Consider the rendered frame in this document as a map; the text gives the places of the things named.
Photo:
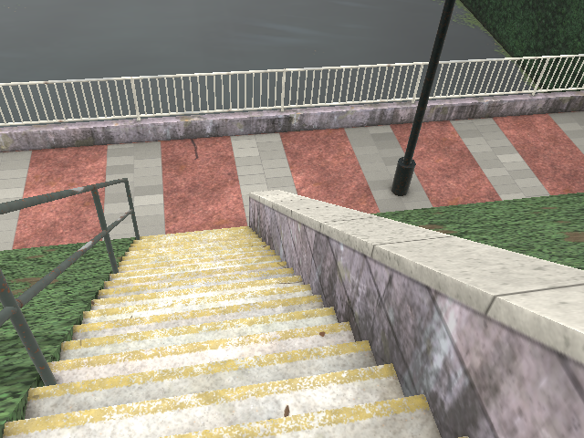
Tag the stairs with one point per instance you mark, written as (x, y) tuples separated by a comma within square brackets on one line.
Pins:
[(207, 334)]

